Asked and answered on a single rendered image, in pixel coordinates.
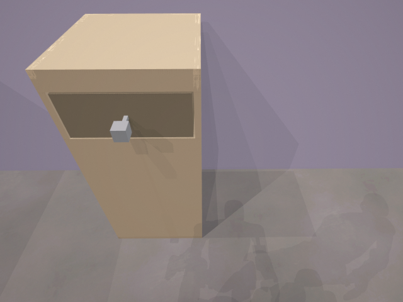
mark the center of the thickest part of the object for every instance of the handle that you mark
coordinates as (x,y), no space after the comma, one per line
(121,130)

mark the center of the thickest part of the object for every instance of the drawer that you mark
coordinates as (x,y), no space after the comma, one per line
(151,114)

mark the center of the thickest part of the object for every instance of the cabinet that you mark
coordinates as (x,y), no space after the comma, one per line
(149,187)

